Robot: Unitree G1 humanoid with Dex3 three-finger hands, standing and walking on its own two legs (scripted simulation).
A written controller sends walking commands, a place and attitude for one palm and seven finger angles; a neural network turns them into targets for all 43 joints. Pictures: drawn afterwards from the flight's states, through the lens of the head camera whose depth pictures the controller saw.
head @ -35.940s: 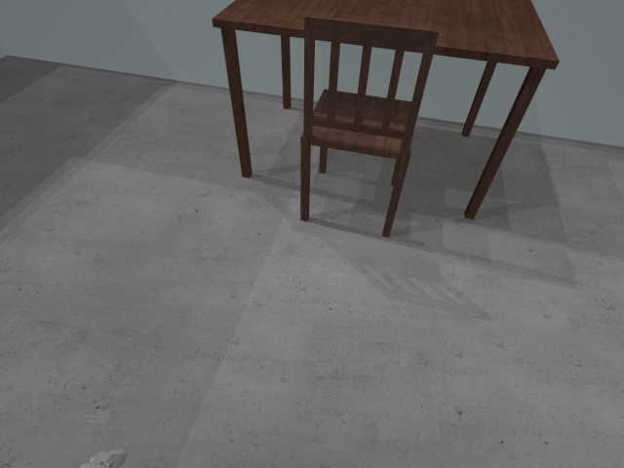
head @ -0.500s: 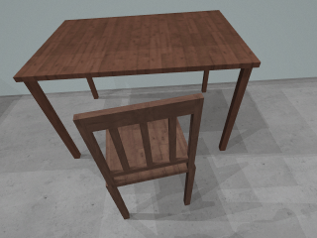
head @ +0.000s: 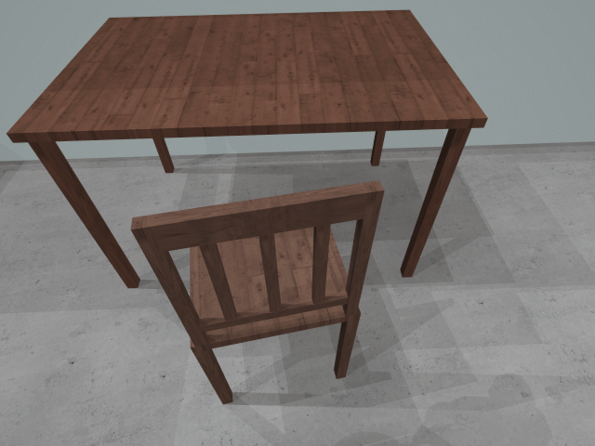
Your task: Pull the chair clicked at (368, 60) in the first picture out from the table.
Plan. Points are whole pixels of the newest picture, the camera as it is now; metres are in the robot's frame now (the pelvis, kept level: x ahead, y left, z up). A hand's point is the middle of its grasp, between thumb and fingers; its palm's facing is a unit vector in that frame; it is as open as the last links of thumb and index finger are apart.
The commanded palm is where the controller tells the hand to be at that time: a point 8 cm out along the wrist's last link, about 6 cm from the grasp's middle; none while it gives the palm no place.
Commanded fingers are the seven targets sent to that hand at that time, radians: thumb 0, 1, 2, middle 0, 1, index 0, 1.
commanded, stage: look again from close up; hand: left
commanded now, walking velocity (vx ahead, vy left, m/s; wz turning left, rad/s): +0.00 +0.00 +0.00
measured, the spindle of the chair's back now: (271, 274) +0.44 +0.08 -0.11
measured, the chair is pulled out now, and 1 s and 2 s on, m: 0.20 0.20 0.20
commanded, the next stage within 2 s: shuffle to correct the standing spot in 1.90 s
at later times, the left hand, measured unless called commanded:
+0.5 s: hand out of the picture +0.04 +0.15 -0.17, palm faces +0.01 -0.98 -0.22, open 7.3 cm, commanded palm none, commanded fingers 0.00 0.90 0.90 -0.20 -0.30 -0.20 -0.30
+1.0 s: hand out of the picture +0.04 +0.14 -0.17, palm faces +0.03 -0.98 -0.20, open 7.4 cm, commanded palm none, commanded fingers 0.00 0.90 0.90 -0.20 -0.30 -0.20 -0.30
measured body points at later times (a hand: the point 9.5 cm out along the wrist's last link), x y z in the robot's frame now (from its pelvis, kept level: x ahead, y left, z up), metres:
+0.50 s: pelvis +0.04 -0.02 +0.00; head +0.04 -0.03 +0.45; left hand +0.04 +0.20 -0.15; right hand +0.04 -0.25 -0.16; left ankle +0.02 +0.09 -0.74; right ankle +0.02 -0.13 -0.74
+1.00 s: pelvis +0.04 -0.03 +0.00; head +0.04 -0.03 +0.45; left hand +0.04 +0.19 -0.15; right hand +0.04 -0.24 -0.16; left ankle +0.02 +0.09 -0.74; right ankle +0.02 -0.13 -0.74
